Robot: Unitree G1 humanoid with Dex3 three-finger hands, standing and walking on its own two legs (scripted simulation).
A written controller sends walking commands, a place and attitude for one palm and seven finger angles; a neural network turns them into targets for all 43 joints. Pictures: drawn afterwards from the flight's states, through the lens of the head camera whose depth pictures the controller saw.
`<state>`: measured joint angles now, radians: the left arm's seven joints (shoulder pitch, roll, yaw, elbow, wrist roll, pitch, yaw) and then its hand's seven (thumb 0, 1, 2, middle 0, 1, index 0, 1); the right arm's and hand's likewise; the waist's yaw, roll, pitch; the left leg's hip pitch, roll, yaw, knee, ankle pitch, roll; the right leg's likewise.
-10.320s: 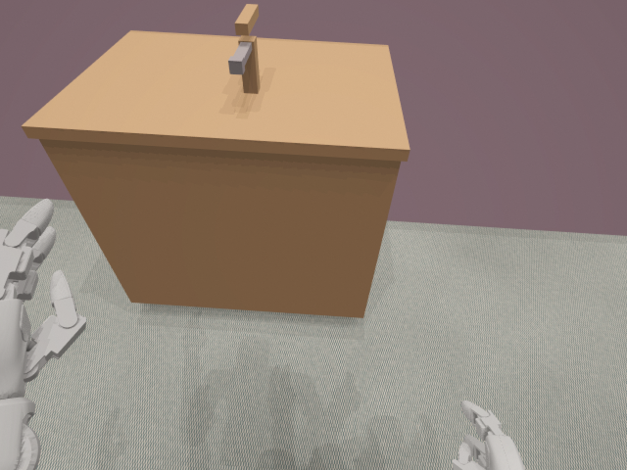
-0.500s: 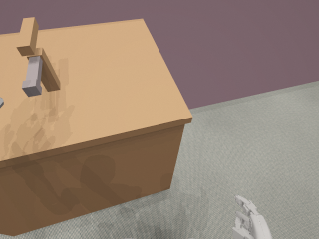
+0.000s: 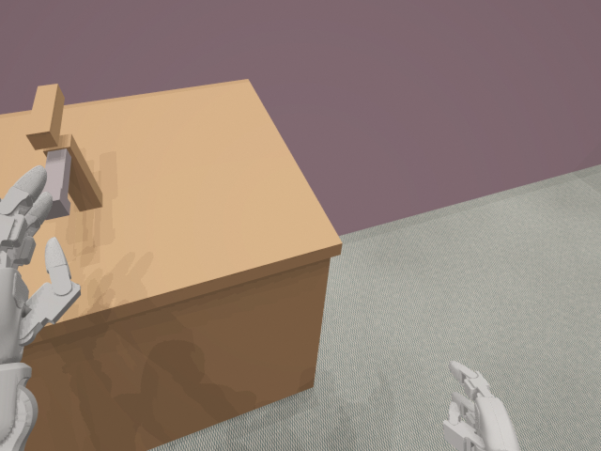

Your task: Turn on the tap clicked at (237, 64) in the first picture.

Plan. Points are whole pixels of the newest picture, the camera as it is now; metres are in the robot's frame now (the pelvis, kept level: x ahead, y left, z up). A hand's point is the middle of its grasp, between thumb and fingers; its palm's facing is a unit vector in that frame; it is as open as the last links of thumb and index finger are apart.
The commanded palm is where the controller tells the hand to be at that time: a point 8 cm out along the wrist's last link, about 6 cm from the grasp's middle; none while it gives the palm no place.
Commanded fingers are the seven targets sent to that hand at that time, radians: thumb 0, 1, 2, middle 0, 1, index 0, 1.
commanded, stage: come to a stop and stand still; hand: left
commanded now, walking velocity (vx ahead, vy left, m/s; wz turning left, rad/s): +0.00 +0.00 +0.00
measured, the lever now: (53, 203) +0.36 +0.36 +0.14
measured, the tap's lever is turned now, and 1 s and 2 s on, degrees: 0 0 0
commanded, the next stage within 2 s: look again from close up in 0.14 s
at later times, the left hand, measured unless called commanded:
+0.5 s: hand (45, 303) +0.21 +0.28 +0.16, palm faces +0.40 -0.84 -0.36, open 7.4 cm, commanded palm +0.15 +0.30 +0.18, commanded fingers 0.00 0.90 0.90 -0.20 -0.30 -0.20 -0.30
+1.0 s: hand (47, 324) +0.19 +0.26 +0.17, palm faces +0.54 -0.78 -0.30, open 7.4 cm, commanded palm +0.14 +0.28 +0.18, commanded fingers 0.00 0.90 0.90 -0.20 -0.30 -0.20 -0.30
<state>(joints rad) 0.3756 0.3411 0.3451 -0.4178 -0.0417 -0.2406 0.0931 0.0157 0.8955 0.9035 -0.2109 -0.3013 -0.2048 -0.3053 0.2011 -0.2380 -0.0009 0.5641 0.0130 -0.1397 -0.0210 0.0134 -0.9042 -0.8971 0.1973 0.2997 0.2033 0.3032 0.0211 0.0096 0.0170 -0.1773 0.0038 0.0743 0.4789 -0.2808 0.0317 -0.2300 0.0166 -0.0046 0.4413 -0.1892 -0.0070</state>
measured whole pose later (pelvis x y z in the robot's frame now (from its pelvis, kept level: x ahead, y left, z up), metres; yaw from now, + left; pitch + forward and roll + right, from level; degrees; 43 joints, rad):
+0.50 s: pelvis +0.00 +0.02 +0.00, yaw +0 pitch -2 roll -1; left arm 0.39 0.36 0.35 -0.40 -0.03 -0.19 0.09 0.02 0.89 0.90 -0.21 -0.30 -0.21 -0.31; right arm 0.23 -0.19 0.03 0.57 0.01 -0.11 -0.02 0.01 -0.90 -0.90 0.20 0.30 0.21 0.30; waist 0.02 -0.02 0.04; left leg -0.16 -0.03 0.08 0.46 -0.27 0.07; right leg -0.21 -0.01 0.00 0.41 -0.17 0.03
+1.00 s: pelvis -0.01 -0.02 -0.01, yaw +5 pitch -1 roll +1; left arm 0.33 0.37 0.32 -0.47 -0.08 0.02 0.15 0.02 0.89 0.90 -0.22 -0.30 -0.21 -0.31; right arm 0.15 -0.21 0.05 0.61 0.00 -0.07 -0.01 0.01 -0.90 -0.90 0.20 0.30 0.21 0.30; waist 0.07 -0.02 -0.03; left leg -0.27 -0.02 0.00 0.61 -0.32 0.01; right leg -0.30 0.03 -0.04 0.62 -0.31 -0.05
